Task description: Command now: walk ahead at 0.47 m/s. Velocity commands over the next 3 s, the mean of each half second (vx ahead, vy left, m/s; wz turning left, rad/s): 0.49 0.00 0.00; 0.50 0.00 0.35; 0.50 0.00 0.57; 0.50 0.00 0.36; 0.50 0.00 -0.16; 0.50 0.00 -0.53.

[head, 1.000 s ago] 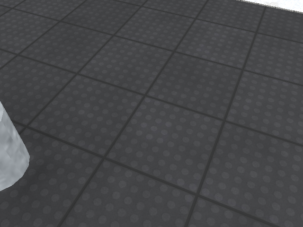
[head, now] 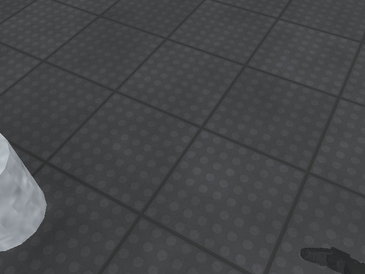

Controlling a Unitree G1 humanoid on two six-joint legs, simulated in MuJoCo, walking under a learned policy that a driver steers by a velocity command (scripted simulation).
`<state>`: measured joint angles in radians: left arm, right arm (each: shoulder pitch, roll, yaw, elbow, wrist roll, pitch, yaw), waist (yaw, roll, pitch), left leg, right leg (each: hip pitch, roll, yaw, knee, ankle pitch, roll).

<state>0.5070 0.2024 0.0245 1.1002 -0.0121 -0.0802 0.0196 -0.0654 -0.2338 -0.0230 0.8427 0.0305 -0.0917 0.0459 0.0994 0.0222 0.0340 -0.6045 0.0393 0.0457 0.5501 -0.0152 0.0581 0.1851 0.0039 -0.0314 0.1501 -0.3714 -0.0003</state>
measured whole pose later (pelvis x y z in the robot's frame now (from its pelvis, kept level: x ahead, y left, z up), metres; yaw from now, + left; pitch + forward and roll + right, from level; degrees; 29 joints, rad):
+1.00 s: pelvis +0.57 -0.01 +0.01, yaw +13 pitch +1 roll -3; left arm 0.31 0.25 0.08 0.97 0.01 -0.10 0.02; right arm 0.11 -0.25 -0.07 0.85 0.02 -0.03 0.03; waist 0.06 0.03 0.02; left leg -0.68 0.12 -0.01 0.74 0.00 0.04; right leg 0.04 0.01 -0.26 0.22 -0.27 0.00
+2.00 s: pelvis +1.07 +0.24 +0.02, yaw +41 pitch +2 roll -2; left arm 0.37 0.28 0.07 0.89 -0.02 -0.09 -0.02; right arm 0.09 -0.26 -0.05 0.68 0.02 -0.06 0.02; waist 0.10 0.03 0.02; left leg -0.62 0.09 -0.04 0.65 -0.08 0.01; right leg -0.05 0.03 -0.05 0.25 -0.24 0.00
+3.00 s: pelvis +1.50 +0.55 +0.02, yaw +15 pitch +2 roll +0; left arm 0.31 0.28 0.07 0.73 -0.02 -0.04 0.00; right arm 0.06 -0.29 -0.05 0.70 -0.01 -0.10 0.00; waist 0.07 0.03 0.03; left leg -0.65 0.08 -0.11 0.64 0.00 -0.07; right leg -0.15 0.11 0.12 0.35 -0.23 -0.07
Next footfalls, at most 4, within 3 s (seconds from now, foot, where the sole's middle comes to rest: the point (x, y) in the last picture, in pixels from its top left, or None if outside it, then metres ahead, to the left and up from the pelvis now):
0.06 left None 0.22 0.12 -0.76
0.60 right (245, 254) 0.54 -0.12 -0.76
1.14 left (171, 189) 0.78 0.17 -0.76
1.64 right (190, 125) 1.12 0.13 -0.76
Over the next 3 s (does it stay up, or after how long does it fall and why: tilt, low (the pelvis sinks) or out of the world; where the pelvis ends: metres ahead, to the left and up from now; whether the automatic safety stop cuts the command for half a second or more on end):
stays up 1.50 0.55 0.02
